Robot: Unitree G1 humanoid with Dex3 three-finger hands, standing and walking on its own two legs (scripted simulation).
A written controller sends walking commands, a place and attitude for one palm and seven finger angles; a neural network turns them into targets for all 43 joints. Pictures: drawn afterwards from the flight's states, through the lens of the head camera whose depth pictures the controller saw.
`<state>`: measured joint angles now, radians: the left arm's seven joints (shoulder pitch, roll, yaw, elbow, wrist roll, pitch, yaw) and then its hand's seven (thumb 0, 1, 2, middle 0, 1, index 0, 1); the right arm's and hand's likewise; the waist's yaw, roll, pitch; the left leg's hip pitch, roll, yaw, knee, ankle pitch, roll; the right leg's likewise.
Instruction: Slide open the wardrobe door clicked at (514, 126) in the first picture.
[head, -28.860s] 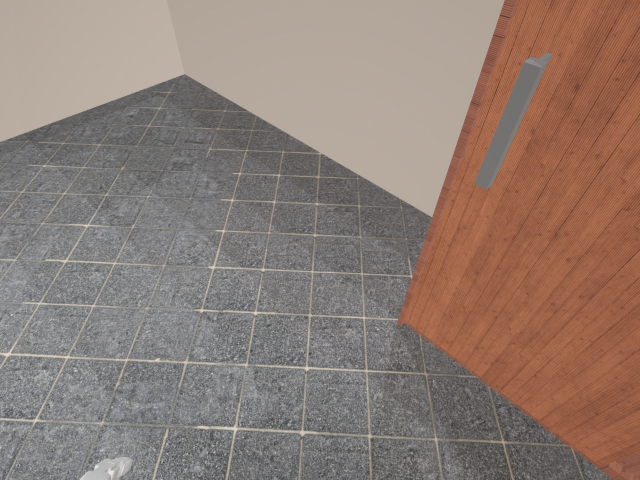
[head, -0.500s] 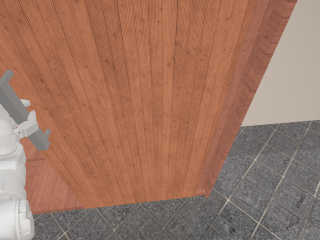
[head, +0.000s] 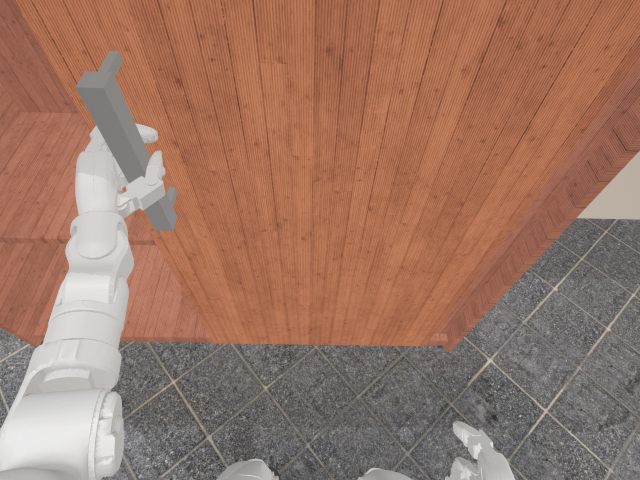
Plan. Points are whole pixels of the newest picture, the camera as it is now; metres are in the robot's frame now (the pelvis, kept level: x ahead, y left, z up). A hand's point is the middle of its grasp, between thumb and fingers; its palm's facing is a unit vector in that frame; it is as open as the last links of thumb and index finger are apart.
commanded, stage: stop walking and hold the door there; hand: left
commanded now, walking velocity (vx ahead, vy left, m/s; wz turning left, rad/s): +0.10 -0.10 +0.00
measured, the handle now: (142, 152) +0.47 +0.27 +0.11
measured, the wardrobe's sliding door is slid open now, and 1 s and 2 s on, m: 0.56 0.56 0.56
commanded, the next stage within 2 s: loosen the grip on the handle in 0.76 s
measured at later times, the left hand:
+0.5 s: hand (153, 184) +0.42 +0.24 +0.11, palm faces +0.25 -0.96 -0.15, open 5.8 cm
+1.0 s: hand (145, 181) +0.42 +0.25 +0.11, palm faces +0.26 -0.97 -0.05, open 6.7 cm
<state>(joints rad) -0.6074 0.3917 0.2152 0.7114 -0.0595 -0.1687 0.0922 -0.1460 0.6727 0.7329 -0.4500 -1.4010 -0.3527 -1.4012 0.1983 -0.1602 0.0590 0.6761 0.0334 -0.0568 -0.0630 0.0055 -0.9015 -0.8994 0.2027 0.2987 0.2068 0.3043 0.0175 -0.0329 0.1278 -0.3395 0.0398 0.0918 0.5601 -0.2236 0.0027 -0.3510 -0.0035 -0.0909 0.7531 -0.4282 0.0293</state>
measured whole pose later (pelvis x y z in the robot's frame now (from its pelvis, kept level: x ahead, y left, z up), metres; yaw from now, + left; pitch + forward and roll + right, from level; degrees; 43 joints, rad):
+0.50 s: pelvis -0.01 +0.04 +0.01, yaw -1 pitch +0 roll -1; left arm -0.62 0.36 0.17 0.79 -0.08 -0.14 0.11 -0.11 0.70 0.73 -0.40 -1.37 -0.32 -1.40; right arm 0.24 -0.28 0.02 0.70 0.04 -0.06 -0.09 0.01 -0.90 -0.90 0.20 0.30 0.20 0.30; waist -0.02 -0.01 0.08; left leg -0.29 0.04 0.09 0.54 -0.25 0.03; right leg -0.23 0.02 -0.08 0.49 -0.25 -0.03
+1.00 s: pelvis -0.02 +0.03 +0.01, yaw -1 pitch +3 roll +0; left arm -0.71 0.36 0.33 0.96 -0.03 -0.09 0.00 -0.08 0.51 0.70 -0.41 -1.36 -0.37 -1.40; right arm 0.27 -0.24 0.01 0.72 0.03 -0.10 -0.05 0.01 -0.90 -0.90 0.20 0.30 0.21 0.30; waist -0.05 -0.04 -0.03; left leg -0.36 0.02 0.09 0.53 -0.22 0.02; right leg -0.33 0.00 -0.08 0.53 -0.26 -0.04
